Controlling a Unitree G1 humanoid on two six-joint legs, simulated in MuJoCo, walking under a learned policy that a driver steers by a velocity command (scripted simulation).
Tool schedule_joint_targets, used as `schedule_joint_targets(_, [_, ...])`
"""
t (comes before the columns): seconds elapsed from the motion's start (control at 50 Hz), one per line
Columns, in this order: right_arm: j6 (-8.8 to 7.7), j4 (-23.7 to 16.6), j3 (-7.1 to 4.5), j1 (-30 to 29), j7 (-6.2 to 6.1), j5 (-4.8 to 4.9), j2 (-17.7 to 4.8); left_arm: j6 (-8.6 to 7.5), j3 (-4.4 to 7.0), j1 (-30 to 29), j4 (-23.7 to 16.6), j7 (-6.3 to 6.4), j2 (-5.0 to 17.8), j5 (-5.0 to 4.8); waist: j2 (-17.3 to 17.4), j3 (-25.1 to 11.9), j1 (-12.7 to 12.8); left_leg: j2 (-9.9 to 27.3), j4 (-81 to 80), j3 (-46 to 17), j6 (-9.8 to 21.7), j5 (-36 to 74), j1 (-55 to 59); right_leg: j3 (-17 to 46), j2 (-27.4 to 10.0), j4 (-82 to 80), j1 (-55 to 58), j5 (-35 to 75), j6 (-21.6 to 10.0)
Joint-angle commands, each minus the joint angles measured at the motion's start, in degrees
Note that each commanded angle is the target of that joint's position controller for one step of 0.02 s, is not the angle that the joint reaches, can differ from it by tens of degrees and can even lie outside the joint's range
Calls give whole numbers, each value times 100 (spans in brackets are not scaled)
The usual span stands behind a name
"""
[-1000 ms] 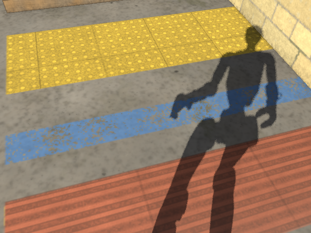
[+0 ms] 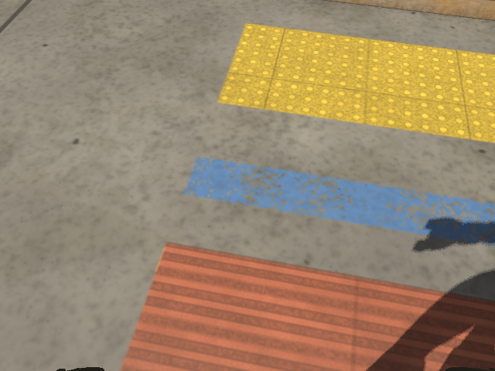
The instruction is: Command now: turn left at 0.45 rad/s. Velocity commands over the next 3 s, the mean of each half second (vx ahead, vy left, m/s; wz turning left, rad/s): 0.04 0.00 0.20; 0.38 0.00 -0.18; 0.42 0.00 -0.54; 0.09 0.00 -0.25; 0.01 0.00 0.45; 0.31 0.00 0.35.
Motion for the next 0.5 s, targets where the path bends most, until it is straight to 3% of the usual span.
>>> schedule_joint_targets(0.02, [-27, -381, -243, -289, 7, 91, -760, -200, 121, 132, -325, -74, 420, -29, 906, -800, 166, 1352, -510, -1694, 766, 1106, 1029, -179, -3, -1383, 513, 693, -172])
schedule_joint_targets(0.04, [-22, -338, -221, -244, 5, 121, -681, -216, 143, 249, -277, -102, 455, 15, 747, -817, 225, 1188, -329, -1541, 575, 745, 723, -128, -146, -1924, 1085, 1314, -299])
schedule_joint_targets(0.06, [-56, -307, -150, -36, 23, 61, -454, -203, 188, 264, -350, -95, 718, 158, -61, -899, 110, 847, 434, -1029, 235, -561, 33, 653, -1063, -2067, 1744, 1950, -677])
schedule_joint_targets(0.08, [-134, -299, -155, 205, 46, 71, -472, -125, 234, -57, -482, -64, 1039, 250, -1605, -466, -188, -99, 1572, 235, -186, -2431, -1080, 1646, -2039, -2202, 1806, 3465, -1479])
schedule_joint_targets(0.1, [-212, -294, -323, -47, 45, -1, -1014, -128, 281, 95, -525, -52, 920, 328, -1736, -413, 153, 107, 2901, 626, -538, -2865, -1313, 2308, -2601, -2417, 1274, 3393, -2153])
schedule_joint_targets(0.12, [-229, -177, -384, -136, 63, 56, -1160, -111, 221, 8, -603, 7, 719, 278, -1124, -353, 180, 343, 3619, 539, -676, -2438, -1317, 2006, -2315, -2364, 1198, 2864, -2057])
schedule_joint_targets(0.14, [-170, -44, -350, -81, 72, 70, -997, -80, 167, -136, -618, 43, 587, 180, -787, -252, 87, 407, 3948, 497, -762, -2060, -1314, 1577, -1933, -2303, 1100, 2371, -1760])
schedule_joint_targets(0.18, [-67, 48, -230, -36, 60, 32, -640, -61, 40, -208, -670, 71, 446, 83, -648, -174, 107, 407, 4444, 516, -865, -1622, -1400, 1150, -1618, -2263, 1101, 2345, -1617])
schedule_joint_targets(0.24, [-86, -13, -48, -318, 38, 30, -290, -16, -75, -59, -633, 64, 246, 123, -784, -269, 187, 655, 3292, 854, -925, -1272, -1177, 667, -1241, -2202, 1386, 2274, -1553])
schedule_joint_targets(0.28, [-108, 1, 67, -452, 53, -6, -69, 31, -67, 30, -591, 32, 322, 125, -1047, -381, 279, 871, 1947, 1132, -932, -1450, -508, 512, -1134, -2120, 1416, 2369, -1529])
schedule_joint_targets(0.32, [-128, 90, 52, -361, 85, 25, -148, 87, -13, 330, -500, -25, 531, 115, -1276, -405, 375, 814, 986, 1365, -904, -1659, 29, 638, -1218, -2019, 1406, 2423, -1638])
schedule_joint_targets(0.36, [-151, 301, 13, -27, 117, 27, -229, 111, -35, 407, -438, -64, 536, 23, -1140, -305, 182, 737, -576, 1473, -702, -352, 765, 675, -1218, -1868, 1174, 2556, -1536])
schedule_joint_targets(0.38, [-175, 349, 39, 97, 105, -47, -253, 44, -89, 696, -305, -110, 408, 25, -958, -432, 153, 855, -1080, 1205, -541, 176, 1453, 634, -1140, -1943, 858, 1930, -1293])
schedule_joint_targets(0.4, [-507, 500, 142, 713, 457, -242, 76, -82, -263, 497, -126, -501, -9, 54, 605, -69, -237, 649, -239, 1745, -470, -381, 2524, 914, -1101, -2029, -943, -1501, -868])
schedule_joint_targets(0.42, [-685, 409, -51, 899, 449, -229, -523, -170, 10, 575, -385, -551, 546, 124, 553, 302, -116, 1406, -565, 458, 523, -2818, 1825, -5, -477, -1389, -1640, -1910, -608])
schedule_joint_targets(0.44, [-785, 712, -293, 1730, 350, -384, -1116, -245, 111, -252, -565, -530, 715, 291, 855, 314, -687, 2212, -1643, -1141, 1373, -4269, 1580, -566, -65, 12, -1921, -1354, -332])
schedule_joint_targets(0.46, [-902, 674, -370, 1534, 188, -376, -1344, -354, 57, -412, -626, -495, 421, 430, 1345, 387, -710, 3031, -2448, -2517, 1876, -4378, 1582, -480, -62, 1060, -2313, -1065, -351])
schedule_joint_targets(0.48, [-1038, 568, -172, 1152, 61, -348, -818, -486, 57, -447, -514, -385, 405, 396, 1296, 420, -544, 3234, -2571, -2703, 1724, -3789, 1430, -32, -396, 2319, -2630, -716, -535])
schedule_joint_targets(0.5, [-1087, 535, 48, 761, 7, -295, -318, -571, 77, -358, -469, -277, 378, 462, 1037, 10, -204, 2978, -2388, -2216, 1410, -3197, 1372, 25, -383, 2897, -2554, -338, -639])
Next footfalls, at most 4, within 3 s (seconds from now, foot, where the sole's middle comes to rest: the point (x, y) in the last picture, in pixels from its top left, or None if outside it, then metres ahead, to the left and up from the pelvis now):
0.06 right None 0.04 -0.13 -0.77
0.40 left None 0.01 0.12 -0.77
0.72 right None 0.09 -0.13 -0.77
1.10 left None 0.41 0.09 -0.77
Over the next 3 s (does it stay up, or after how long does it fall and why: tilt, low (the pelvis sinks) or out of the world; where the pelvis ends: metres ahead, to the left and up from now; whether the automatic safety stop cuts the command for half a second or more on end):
stays up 0.70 -0.07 0.00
